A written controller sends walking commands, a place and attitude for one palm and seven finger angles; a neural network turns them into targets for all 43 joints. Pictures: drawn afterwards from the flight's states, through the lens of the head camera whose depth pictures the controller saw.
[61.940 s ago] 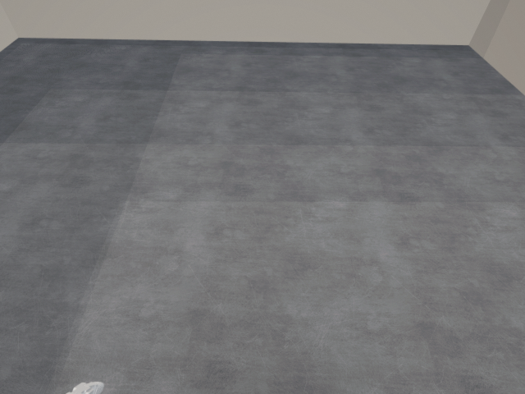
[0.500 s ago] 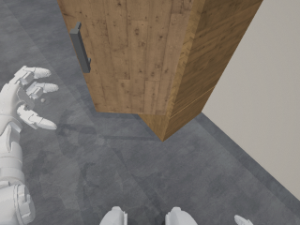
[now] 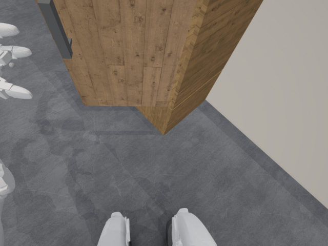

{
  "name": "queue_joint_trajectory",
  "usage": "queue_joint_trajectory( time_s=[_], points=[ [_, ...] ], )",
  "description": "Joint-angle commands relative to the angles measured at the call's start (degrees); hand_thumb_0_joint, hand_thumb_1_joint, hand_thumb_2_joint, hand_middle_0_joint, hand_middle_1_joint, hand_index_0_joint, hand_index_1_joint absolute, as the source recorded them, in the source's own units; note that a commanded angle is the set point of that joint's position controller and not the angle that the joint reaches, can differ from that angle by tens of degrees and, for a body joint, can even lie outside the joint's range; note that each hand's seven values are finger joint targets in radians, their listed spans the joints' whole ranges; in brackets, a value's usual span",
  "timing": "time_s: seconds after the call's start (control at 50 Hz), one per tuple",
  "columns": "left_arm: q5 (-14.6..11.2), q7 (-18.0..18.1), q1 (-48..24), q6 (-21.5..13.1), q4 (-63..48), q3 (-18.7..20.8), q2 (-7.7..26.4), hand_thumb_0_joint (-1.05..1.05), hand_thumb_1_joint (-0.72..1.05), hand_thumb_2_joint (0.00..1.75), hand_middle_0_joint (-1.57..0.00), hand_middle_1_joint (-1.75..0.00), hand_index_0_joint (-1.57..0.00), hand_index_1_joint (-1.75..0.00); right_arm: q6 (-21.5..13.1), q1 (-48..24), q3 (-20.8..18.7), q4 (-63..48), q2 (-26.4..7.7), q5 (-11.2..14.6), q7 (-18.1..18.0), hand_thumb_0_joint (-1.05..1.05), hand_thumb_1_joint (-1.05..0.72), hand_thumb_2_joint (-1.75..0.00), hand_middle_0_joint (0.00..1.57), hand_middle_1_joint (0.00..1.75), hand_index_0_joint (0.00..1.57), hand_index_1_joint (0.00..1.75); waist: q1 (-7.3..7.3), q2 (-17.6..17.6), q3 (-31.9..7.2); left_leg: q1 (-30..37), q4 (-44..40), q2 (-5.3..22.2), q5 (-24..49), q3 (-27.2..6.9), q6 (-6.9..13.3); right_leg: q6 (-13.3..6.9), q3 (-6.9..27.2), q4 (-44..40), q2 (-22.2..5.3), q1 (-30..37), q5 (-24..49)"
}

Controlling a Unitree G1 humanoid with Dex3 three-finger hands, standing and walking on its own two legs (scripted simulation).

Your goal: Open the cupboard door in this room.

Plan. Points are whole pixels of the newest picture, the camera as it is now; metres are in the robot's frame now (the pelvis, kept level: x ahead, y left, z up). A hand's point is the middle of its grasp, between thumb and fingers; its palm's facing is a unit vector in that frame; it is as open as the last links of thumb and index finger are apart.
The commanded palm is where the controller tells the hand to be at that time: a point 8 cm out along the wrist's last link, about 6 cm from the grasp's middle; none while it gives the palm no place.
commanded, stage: move the hooked fingers beside the handle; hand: left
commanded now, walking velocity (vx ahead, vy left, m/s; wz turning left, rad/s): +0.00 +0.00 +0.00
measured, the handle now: (59, 25) +0.62 +0.23 +0.08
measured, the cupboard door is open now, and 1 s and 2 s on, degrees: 49 49 49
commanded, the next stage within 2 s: slide the fingers in behind the handle in 1.24 s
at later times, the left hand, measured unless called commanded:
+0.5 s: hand (20, 34) +0.57 +0.30 +0.10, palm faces -0.01 -1.00 -0.01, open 14.0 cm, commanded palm +0.56 +0.32 +0.09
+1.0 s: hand (23, 39) +0.56 +0.29 +0.09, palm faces -0.01 -1.00 -0.01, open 14.0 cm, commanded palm +0.56 +0.31 +0.08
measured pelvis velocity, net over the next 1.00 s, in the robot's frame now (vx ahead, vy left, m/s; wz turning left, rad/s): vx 0.02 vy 0.01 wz -0.02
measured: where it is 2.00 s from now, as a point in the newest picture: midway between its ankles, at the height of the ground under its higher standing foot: outside the picture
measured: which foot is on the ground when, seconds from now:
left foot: down 0.00-1.00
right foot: down 0.00-1.00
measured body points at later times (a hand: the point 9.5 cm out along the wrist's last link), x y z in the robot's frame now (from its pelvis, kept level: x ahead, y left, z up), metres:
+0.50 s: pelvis +0.01 +0.01 -0.01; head +0.20 +0.05 +0.40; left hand +0.56 +0.35 +0.10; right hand -0.03 -0.25 -0.09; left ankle +0.02 +0.10 -0.66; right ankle +0.03 -0.14 -0.66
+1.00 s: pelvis +0.02 +0.01 +0.00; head +0.20 +0.06 +0.41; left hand +0.55 +0.34 +0.09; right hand +0.00 -0.25 -0.09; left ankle +0.02 +0.10 -0.66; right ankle +0.03 -0.14 -0.66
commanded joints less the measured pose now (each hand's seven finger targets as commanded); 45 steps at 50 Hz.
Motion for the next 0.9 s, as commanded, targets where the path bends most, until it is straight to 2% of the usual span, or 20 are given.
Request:
queue_joint_trajectory(
  time_s=[0.0, 0.04, 0.06, 0.1, 0.14, 0.18, 0.26, 0.28, 0.3, 0.36, 0.42, 0.46, 0.5, 0.6, 0.68, 0.74, 0.78, 0.82, 0.86, 0.88],
  points=[
    [0.3, 0.8, -27.0, -2.8, -12.2, 2.9, 20.6, 0.00, -0.50, 0.30, -0.30, -1.20, -0.30, -1.20, -0.1, 10.5, -4.0, -2.3, -11.6, -0.5, -1.2, 0.00, -0.90, -0.90, 0.20, 0.30, 0.20, 0.30, -1.20, 13.4, -28.6, 23.5, -6.9, -1.4, 23.3, -3.8, 0.5, -2.0, 1.1, -4.9, 2.6, 6.1, 12.8],
    [0.0, 1.0, -28.4, -2.6, -11.9, 2.3, 19.5, 0.00, -0.50, 0.30, -0.30, -1.20, -0.30, -1.20, 0.1, 11.0, -3.9, -2.3, -11.4, -0.7, -0.9, 0.00, -0.90, -0.90, 0.20, 0.30, 0.20, 0.30, -1.76, 14.7, -29.7, 24.9, -6.1, -1.3, 25.4, -3.9, 0.4, -2.1, 0.8, -4.5, 2.9, 4.7, 13.6],
    [0.7, 1.3, -28.5, -2.3, -11.0, 4.0, 22.6, 0.00, -0.50, 0.30, -0.30, -1.20, -0.30, -1.20, 0.6, 11.4, -3.8, -2.1, -11.8, -0.8, -1.0, 0.00, -0.90, -0.90, 0.20, 0.30, 0.20, 0.30, -1.58, 13.8, -29.8, 24.5, -6.1, -1.1, 25.7, -4.2, 0.2, -2.0, 0.6, -4.5, 2.8, 4.9, 13.6],
    [1.5, 1.6, -29.7, -1.3, -9.6, 2.1, 20.9, 0.00, -0.50, 0.30, -0.30, -1.20, -0.30, -1.20, 0.9, 11.8, -3.5, -2.1, -11.5, -0.8, -0.7, 0.00, -0.90, -0.90, 0.20, 0.30, 0.20, 0.30, -2.58, 14.3, -28.7, 23.7, -6.0, -1.1, 25.1, -4.2, 0.4, -1.8, 0.5, -4.8, 2.8, 4.1, 13.2],
    [1.9, 2.1, -29.8, -1.0, -9.2, 3.8, 23.6, 0.00, -0.50, 0.30, -0.30, -1.20, -0.30, -1.20, 1.4, 12.5, -3.2, -2.6, -11.8, -1.0, -0.8, 0.00, -0.90, -0.90, 0.20, 0.30, 0.20, 0.30, -2.10, 14.7, -29.5, 23.4, -5.8, -1.2, 26.9, -4.2, 0.4, -2.0, 0.4, -4.3, 3.1, 4.9, 14.4],
    [3.1, 2.5, -31.0, -0.3, -8.1, 4.2, 25.6, 0.00, -0.50, 0.30, -0.30, -1.20, -0.30, -1.20, 1.9, 13.0, -2.9, -2.6, -11.8, -1.1, -0.7, 0.00, -0.90, -0.90, 0.20, 0.30, 0.20, 0.30, -2.73, 14.5, -29.4, 22.4, -5.3, -0.9, 26.7, -4.2, 0.5, -1.7, 0.4, -4.3, 3.1, 4.6, 14.5],
    [4.0, 2.7, -35.1, -0.3, -8.8, 3.9, 27.4, 0.00, -0.50, 0.30, -0.30, -1.20, -0.30, -1.20, 2.5, 13.9, -2.5, -2.5, -11.9, -1.4, -0.7, 0.00, -0.90, -0.90, 0.20, 0.30, 0.20, 0.30, -4.19, 16.6, -30.3, 23.3, -4.5, -0.5, 28.8, -4.6, 0.4, -1.6, 0.1, -4.0, 3.3, 3.1, 15.4],
    [4.5, 2.8, -34.4, -0.2, -8.1, 3.9, 27.4, 0.00, -0.50, 0.30, -0.30, -1.20, -0.30, -1.20, 2.8, 14.4, -2.5, -2.5, -11.9, -1.5, -0.6, 0.00, -0.90, -0.90, 0.20, 0.30, 0.20, 0.30, -3.85, 17.0, -31.2, 23.9, -4.2, -0.6, 29.3, -4.6, 0.3, -1.7, 0.1, -4.0, 3.3, 2.8, 15.2],
    [4.5, 2.7, -35.4, 0.0, -7.4, 2.7, 26.0, 0.00, -0.50, 0.30, -0.30, -1.20, -0.30, -1.20, 2.8, 14.5, -2.5, -2.3, -11.9, -1.5, -0.5, 0.00, -0.90, -0.90, 0.20, 0.30, 0.20, 0.30, -4.96, 16.7, -30.2, 24.0, -4.2, -0.4, 29.5, -4.9, 0.3, -1.6, -0.2, -4.1, 3.3, 1.6, 15.1],
    [4.6, 2.4, -36.7, 0.5, -6.2, 3.8, 28.2, 0.00, -0.50, 0.30, -0.30, -1.20, -0.30, -1.20, 3.2, 15.3, -2.1, -2.2, -12.1, -1.6, -0.5, 0.00, -0.90, -0.90, 0.20, 0.30, 0.20, 0.30, -5.41, 16.7, -30.9, 23.8, -3.5, -0.2, 30.9, -5.1, 0.4, -1.6, -0.3, -3.9, 3.5, 1.5, 16.0],
    [5.6, 2.2, -33.6, 1.8, -4.0, 3.6, 28.4, 0.00, -0.50, 0.30, -0.30, -1.20, -0.30, -1.20, 3.8, 15.9, -1.8, -2.7, -11.9, -1.7, -0.3, 0.00, -0.90, -0.90, 0.20, 0.30, 0.20, 0.30, -5.17, 15.3, -30.3, 21.1, -3.2, -0.4, 30.2, -4.5, 0.8, -1.5, -0.4, -3.8, 3.7, 2.8, 16.7],
    [5.3, 1.9, -32.8, 1.6, -6.0, 4.2, 28.7, 0.00, -0.50, 0.30, -0.30, -1.20, -0.30, -1.20, 4.1, 16.2, -1.9, -3.0, -11.9, -1.7, 0.0, 0.00, -0.90, -0.90, 0.20, 0.30, 0.20, 0.30, -4.12, 18.6, -32.1, 24.6, -3.5, -0.2, 33.9, -5.0, 0.2, -1.7, -0.7, -3.7, 3.7, 2.0, 17.4],
    [5.2, 1.8, -32.8, 1.8, -6.9, 4.3, 28.3, 0.00, -0.50, 0.30, -0.30, -1.20, -0.30, -1.20, 4.4, 16.4, -2.2, -2.9, -11.9, -1.9, 0.2, 0.00, -0.90, -0.90, 0.20, 0.30, 0.20, 0.30, -4.56, 17.4, -31.7, 24.5, -3.3, 0.0, 33.8, -5.0, 0.3, -1.6, -0.9, -3.7, 3.9, 1.5, 17.3],
    [4.6, 2.2, -34.2, 0.9, -10.3, 5.8, 29.3, 0.00, -0.50, 0.30, -0.30, -1.20, -0.30, -1.20, 4.8, 16.9, -2.6, -2.5, -12.0, -2.1, 0.6, 0.00, -0.90, -0.90, 0.20, 0.30, 0.20, 0.30, -4.46, 19.0, -32.9, 26.7, -3.2, 0.1, 36.0, -5.5, 0.0, -1.7, -1.1, -3.8, 4.1, 1.1, 17.5],
    [4.2, 2.3, -33.3, 0.5, -12.9, 5.4, 27.6, 0.00, -0.50, 0.30, -0.30, -1.20, -0.30, -1.20, 5.0, 17.1, -2.9, -2.2, -11.7, -2.2, 1.2, 0.00, -0.90, -0.90, 0.20, 0.30, 0.20, 0.30, -3.93, 22.5, -35.3, 31.2, -3.1, 0.2, 41.3, -6.0, -0.7, -1.8, -1.1, -4.1, 4.2, 0.7, 19.1],
    [3.4, 2.1, -31.4, 0.8, -14.1, 3.6, 23.7, 0.00, -0.50, 0.30, -0.30, -1.20, -0.30, -1.20, 5.3, 17.1, -3.3, -2.2, -11.4, -2.2, 1.4, 0.00, -0.90, -0.90, 0.20, 0.30, 0.20, 0.30, -3.99, 22.1, -34.4, 33.7, -3.6, 0.4, 43.9, -6.3, -0.9, -1.9, -1.5, -4.8, 4.4, 0.2, 19.5],
    [3.3, 2.3, -29.9, 1.5, -11.9, 4.0, 23.9, 0.00, -0.50, 0.30, -0.30, -1.20, -0.30, -1.20, 5.5, 16.9, -3.3, -2.1, -11.6, -2.0, 1.4, 0.00, -0.90, -0.90, 0.20, 0.30, 0.20, 0.30, -4.13, 18.9, -32.1, 31.4, -4.1, 0.4, 40.9, -6.1, -0.5, -1.7, -1.5, -5.3, 4.4, 0.7, 18.7],
    [3.1, 2.5, -31.0, 1.8, -12.3, 1.7, 21.1, 0.00, -0.50, 0.30, -0.30, -1.20, -0.30, -1.20, 5.4, 16.4, -3.3, -2.3, -11.3, -2.0, 1.5, 0.00, -0.90, -0.90, 0.20, 0.30, 0.20, 0.30, -4.64, 19.5, -30.5, 30.1, -4.5, 0.0, 38.2, -5.5, -0.2, -1.7, -1.4, -5.7, 4.3, 0.9, 18.3],
    [3.1, 3.2, -31.3, 0.9, -14.1, 3.9, 23.7, 0.00, -0.50, 0.30, -0.30, -1.20, -0.30, -1.20, 5.4, 16.6, -3.4, -2.3, -11.4, -2.0, 1.4, 0.00, -0.90, -0.90, 0.20, 0.30, 0.20, 0.30, -3.82, 20.4, -32.4, 31.9, -4.6, 0.1, 40.8, -5.8, -0.6, -1.9, -1.3, -5.5, 4.4, 1.9, 19.4],
    [3.2, 3.4, -30.2, 0.7, -13.4, 2.4, 21.6, 0.00, -0.50, 0.30, -0.30, -1.20, -0.30, -1.20, 5.4, 16.2, -3.4, -2.5, -11.1, -2.0, 1.5, 0.00, -0.90, -0.90, 0.20, 0.30, 0.20, 0.30, -3.89, 19.9, -31.9, 31.8, -4.7, 0.0, 40.2, -5.7, -0.6, -1.9, -1.3, -5.6, 4.4, 1.7, 19.0]
  ],
)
